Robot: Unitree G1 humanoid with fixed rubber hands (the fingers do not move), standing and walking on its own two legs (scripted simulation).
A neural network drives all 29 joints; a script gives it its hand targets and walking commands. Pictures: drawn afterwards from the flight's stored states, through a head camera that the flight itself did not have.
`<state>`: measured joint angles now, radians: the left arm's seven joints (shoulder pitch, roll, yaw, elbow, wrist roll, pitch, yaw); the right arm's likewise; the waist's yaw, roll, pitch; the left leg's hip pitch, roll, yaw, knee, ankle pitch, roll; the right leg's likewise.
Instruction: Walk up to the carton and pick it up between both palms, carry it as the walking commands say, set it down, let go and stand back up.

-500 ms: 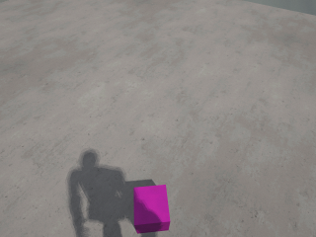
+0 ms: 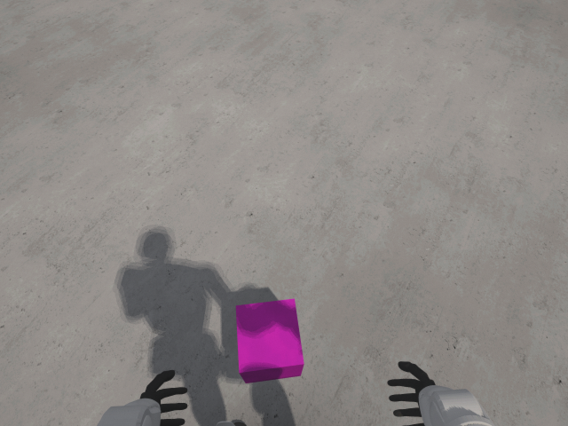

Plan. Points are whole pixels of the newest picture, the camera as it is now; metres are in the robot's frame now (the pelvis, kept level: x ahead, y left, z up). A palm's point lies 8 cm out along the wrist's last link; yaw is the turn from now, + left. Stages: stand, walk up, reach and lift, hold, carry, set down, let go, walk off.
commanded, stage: reach and lift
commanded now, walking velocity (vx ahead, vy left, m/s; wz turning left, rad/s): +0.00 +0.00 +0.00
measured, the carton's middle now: (269, 342) +0.38 +0.05 -0.65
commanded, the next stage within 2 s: none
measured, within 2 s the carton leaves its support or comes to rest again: neither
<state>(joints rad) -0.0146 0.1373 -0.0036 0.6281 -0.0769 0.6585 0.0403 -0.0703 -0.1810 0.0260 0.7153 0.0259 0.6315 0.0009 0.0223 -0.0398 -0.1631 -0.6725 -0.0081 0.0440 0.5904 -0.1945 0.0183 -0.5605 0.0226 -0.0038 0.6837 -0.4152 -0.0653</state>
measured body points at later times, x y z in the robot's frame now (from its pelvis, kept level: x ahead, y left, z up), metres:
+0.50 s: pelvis -0.09 +0.05 -0.06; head +0.06 +0.05 +0.37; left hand +0.16 +0.24 -0.17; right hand +0.20 -0.17 -0.17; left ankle +0.03 +0.15 -0.72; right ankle -0.07 -0.07 -0.72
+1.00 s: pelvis -0.10 +0.07 -0.10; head +0.15 +0.06 +0.28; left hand +0.32 +0.22 -0.21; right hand +0.36 -0.14 -0.20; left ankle +0.03 +0.15 -0.72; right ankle -0.07 -0.07 -0.72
